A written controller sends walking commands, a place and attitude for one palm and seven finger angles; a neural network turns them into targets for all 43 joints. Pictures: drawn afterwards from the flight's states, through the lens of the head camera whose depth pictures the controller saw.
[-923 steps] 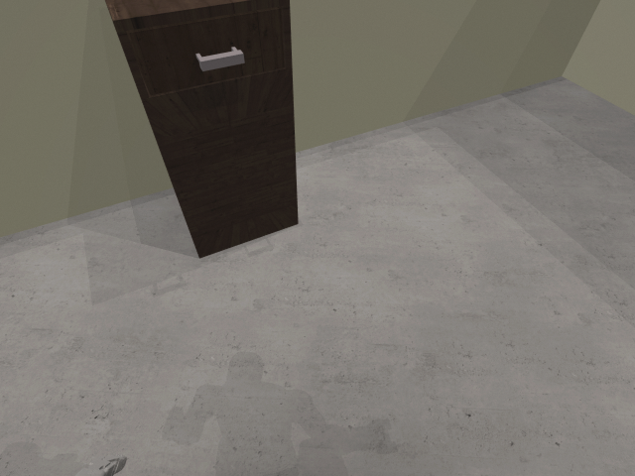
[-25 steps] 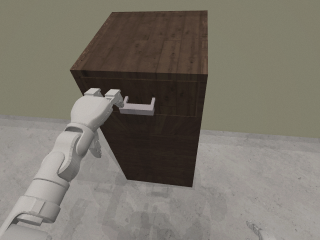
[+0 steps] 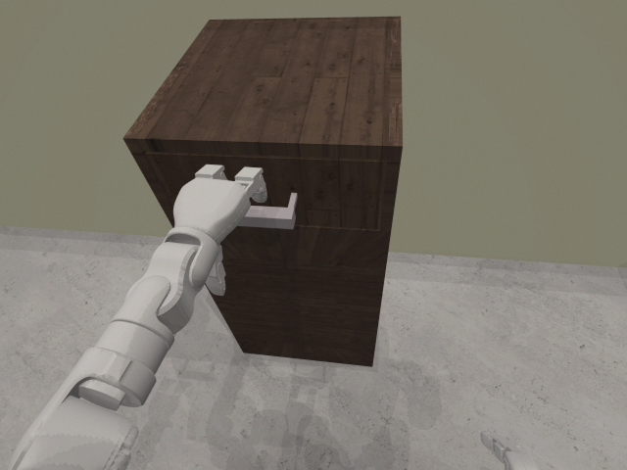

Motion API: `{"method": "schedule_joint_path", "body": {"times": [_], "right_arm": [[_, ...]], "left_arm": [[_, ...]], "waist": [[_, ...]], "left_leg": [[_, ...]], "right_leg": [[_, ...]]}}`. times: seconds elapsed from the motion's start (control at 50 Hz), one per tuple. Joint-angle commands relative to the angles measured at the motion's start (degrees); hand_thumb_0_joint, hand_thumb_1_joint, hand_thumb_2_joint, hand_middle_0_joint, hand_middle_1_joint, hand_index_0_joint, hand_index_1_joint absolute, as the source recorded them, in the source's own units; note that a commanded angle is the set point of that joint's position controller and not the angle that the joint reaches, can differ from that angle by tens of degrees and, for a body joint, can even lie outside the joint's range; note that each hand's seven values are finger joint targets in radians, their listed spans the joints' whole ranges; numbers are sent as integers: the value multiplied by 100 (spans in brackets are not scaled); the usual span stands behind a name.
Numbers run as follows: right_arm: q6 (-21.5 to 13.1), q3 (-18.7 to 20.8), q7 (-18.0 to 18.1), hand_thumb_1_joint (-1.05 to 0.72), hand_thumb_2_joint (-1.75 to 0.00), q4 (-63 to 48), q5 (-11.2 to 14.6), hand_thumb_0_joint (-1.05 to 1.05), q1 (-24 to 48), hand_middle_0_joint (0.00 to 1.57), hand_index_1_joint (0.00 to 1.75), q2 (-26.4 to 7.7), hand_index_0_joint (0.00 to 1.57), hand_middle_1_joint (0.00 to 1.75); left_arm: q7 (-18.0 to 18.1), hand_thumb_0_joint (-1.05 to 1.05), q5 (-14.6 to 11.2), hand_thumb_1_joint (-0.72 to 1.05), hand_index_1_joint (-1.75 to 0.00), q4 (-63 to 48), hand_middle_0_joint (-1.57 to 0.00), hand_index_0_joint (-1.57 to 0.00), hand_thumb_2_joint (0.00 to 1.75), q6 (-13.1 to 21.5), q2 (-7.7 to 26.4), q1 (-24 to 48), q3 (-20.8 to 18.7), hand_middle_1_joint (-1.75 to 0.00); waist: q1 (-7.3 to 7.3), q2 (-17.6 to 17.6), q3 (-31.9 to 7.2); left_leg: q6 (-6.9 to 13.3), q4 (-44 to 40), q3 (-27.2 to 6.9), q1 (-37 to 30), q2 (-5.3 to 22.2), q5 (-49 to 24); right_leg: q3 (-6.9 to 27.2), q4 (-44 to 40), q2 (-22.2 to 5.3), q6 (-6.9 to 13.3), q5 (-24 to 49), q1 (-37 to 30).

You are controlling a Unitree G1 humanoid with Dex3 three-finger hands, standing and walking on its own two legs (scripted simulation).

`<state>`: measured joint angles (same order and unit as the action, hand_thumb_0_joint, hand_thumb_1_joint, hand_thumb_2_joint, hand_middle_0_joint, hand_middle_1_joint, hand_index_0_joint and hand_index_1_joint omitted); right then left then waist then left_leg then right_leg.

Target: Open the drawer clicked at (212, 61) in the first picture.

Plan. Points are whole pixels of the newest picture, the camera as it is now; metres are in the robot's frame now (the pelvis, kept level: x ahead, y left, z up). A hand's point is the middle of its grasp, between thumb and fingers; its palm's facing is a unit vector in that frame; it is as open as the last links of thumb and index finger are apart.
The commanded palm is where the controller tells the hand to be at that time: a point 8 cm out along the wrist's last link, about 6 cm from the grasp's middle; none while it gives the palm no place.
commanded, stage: move the hooked fingers above the handle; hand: left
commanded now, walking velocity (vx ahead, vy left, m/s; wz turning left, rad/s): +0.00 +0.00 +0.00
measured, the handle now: (263, 206) +0.51 +0.14 +0.01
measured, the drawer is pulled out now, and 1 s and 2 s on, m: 0.00 0.00 0.00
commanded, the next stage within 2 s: none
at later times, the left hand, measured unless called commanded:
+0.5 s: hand (255, 208) +0.46 +0.13 +0.06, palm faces -0.02 -0.03 -1.00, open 13.8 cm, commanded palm +0.43 +0.15 +0.13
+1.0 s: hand (243, 209) +0.45 +0.15 +0.07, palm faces +0.01 -0.03 -1.00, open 13.8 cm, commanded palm +0.42 +0.16 +0.13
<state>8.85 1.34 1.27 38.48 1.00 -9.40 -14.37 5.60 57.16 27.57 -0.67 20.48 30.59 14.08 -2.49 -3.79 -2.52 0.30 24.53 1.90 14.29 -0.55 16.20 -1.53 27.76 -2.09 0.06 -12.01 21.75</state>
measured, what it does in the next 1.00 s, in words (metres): stands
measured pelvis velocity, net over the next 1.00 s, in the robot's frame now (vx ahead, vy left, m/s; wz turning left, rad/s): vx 0.01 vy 0.00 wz -0.01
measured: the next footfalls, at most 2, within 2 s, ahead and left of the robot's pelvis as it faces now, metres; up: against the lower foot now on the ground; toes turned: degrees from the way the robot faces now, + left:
none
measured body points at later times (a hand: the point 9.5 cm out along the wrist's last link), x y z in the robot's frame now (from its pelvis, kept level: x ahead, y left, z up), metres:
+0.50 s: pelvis +0.01 +0.00 -0.01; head +0.06 -0.03 +0.44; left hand +0.45 +0.13 +0.12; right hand +0.09 -0.26 -0.15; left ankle -0.05 +0.12 -0.74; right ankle +0.02 -0.12 -0.74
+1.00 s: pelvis +0.01 +0.00 +0.00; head +0.05 -0.04 +0.44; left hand +0.44 +0.15 +0.13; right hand +0.12 -0.26 -0.14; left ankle -0.05 +0.12 -0.74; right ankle +0.02 -0.12 -0.74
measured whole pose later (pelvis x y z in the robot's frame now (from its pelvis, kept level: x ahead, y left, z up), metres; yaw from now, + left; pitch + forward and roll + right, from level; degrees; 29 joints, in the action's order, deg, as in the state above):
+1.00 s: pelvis +0.01 +0.00 +0.00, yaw -1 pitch +9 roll +1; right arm 8.9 2.1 2.0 39.5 0.6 -11.2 -14.1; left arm 11.2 59.0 43.9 -1.0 18.4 40.5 11.8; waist 0.1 -3.3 -4.6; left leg 0.1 27.4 2.4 18.1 -0.1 18.0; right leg -1.0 30.6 -1.6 0.3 -13.5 25.9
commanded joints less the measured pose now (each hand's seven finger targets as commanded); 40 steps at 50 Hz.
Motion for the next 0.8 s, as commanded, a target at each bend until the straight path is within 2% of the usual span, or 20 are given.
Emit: {"method": "schedule_joint_path", "body": {"times": [0.0,0.02,0.06,0.08,0.22,0.28,0.32,0.36,0.4,0.42,0.5,0.54,0.56,0.6,0.62,0.66,0.7,0.72,0.74,0.78], "right_arm": [[-202,223,73,-90,-90,-640,-46,0,88,20,30,-573,20,30],[-192,211,78,-90,-90,-636,-42,0,93,20,30,-603,20,30],[-164,192,89,-90,-90,-613,-39,0,66,20,30,-580,20,30],[-164,202,97,-90,-90,-569,-43,0,19,20,30,-594,20,30],[-144,282,77,-90,-90,-589,-72,0,-186,20,30,-613,20,30],[-150,312,72,-90,-90,-500,-75,0,-318,20,30,-609,20,30],[-153,319,89,-90,-90,-479,-93,0,-375,20,30,-644,20,30],[-164,334,89,-90,-90,-425,-102,0,-464,20,30,-612,20,30],[-163,343,84,-90,-90,-403,-122,0,-513,20,30,-619,20,30],[-161,346,88,-90,-90,-402,-124,0,-498,20,30,-633,20,30],[-154,366,56,-90,-90,-412,-119,0,-516,20,30,-620,20,30],[-144,371,36,-90,-90,-432,-112,0,-512,20,30,-654,20,30],[-127,361,46,-90,-90,-449,-107,0,-491,20,30,-681,20,30],[-121,358,42,-90,-90,-518,-90,0,-416,20,30,-660,20,30],[-112,354,45,-90,-90,-520,-81,0,-389,20,30,-679,20,30],[-124,371,31,-90,-90,-552,-61,0,-395,20,30,-659,20,30],[-141,377,44,-90,-90,-540,-63,0,-405,20,30,-663,20,30],[-144,383,59,-90,-90,-556,-52,0,-398,20,30,-664,20,30],[-155,373,69,-90,-90,-530,-58,0,-425,20,30,-661,20,30],[-180,390,66,-90,-90,-531,-76,0,-406,20,30,-609,20,30]], "left_arm": [[408,0,59,-50,-120,-897,-30,-30,30,-32,947,2768,-661,-120],[427,0,48,-50,-120,-677,-30,-30,30,-60,1129,2701,-828,-120],[450,0,49,-50,-120,-402,-30,-30,30,-93,921,2801,-666,-120],[473,0,89,-50,-120,-258,-30,-30,30,-108,1017,2885,-743,-120],[481,0,122,-50,-120,-29,-30,-30,30,-43,818,3215,-621,-120],[542,0,120,-50,-120,241,-30,-30,30,7,631,3480,-480,-120],[627,0,168,-50,-120,343,-30,-30,30,54,910,3624,-711,-120],[741,0,210,-50,-120,444,-30,-30,30,81,835,3866,-653,-120],[852,0,250,-50,-120,583,-30,-30,30,67,999,3893,-816,-120],[890,0,249,-50,-120,633,-30,-30,30,47,1165,3822,-976,-120],[956,0,272,-50,-120,745,-30,-30,30,-70,1009,3683,-886,-120],[894,0,217,-50,-120,881,-30,-30,30,-150,1103,3408,-997,-120],[871,0,224,-50,-120,753,-30,-30,30,-140,1272,3415,-1110,-120],[818,0,209,-50,-120,603,-30,-30,30,-151,1116,3316,-965,-120],[795,0,232,-50,-120,683,-30,-30,30,-172,1188,3249,-1014,-120],[738,0,214,-50,-120,423,-30,-30,30,-129,883,3273,-750,-120],[694,0,164,-50,-120,318,-30,-30,30,-98,755,3414,-603,-120],[672,0,151,-50,-120,253,-30,-30,30,-58,803,3476,-632,-120],[690,0,175,-50,-120,116,-30,-30,30,5,917,3684,-674,-120],[727,0,156,-50,-120,-56,-30,-30,30,68,779,3564,-611,-120]], "waist": [[137,550,-2122],[120,612,-2072],[166,673,-1926],[187,655,-1916],[277,670,-2300],[388,707,-2131],[358,719,-2267],[413,610,-2338],[364,475,-2432],[331,603,-2538],[310,471,-2613],[272,678,-2566],[255,727,-2586],[243,720,-2518],[260,735,-2445],[287,680,-2389],[382,641,-2291],[400,772,-2329],[401,601,-2380],[358,509,-2510]], "left_leg": [[50,-39,68,-177,-116,-2107],[46,-47,56,-67,-127,-2085],[64,-50,79,45,-123,-1977],[65,-25,97,74,-116,-2003],[85,150,82,89,-124,-2308],[104,201,95,147,-111,-2108],[107,216,84,219,-135,-2110],[109,264,86,223,-126,-2160],[94,281,101,258,-129,-2197],[105,283,100,313,-142,-2211],[103,279,156,319,-109,-2402],[128,253,181,385,-104,-2367],[131,229,187,427,-103,-2336],[148,186,211,441,-111,-2275],[145,175,198,468,-115,-2188],[148,164,168,332,-93,-2199],[157,172,168,214,-89,-2076],[166,176,152,192,-94,-2022],[160,171,132,139,-96,-2028],[153,219,129,0,-106,-2204]], "right_leg": [[16,16,187,233,1747,-1474],[16,15,193,234,1747,-1534],[3,29,179,217,1731,-1424],[7,45,182,221,1773,-1399],[9,203,196,219,2110,-1437],[8,202,205,201,1966,-1181],[20,235,213,213,1962,-1264],[26,284,218,217,2011,-1179],[38,328,228,230,2031,-1206],[39,334,237,222,2071,-1337],[32,382,231,225,2297,-1375],[35,343,225,205,2342,-1497],[61,344,218,195,2385,-1576],[70,303,207,191,2398,-1606],[72,282,213,195,2254,-1583],[37,271,228,203,2138,-1421],[44,198,224,187,2022,-1296],[51,176,224,181,1936,-1328],[57,195,219,191,1926,-1306],[50,225,225,203,2059,-1335]]}}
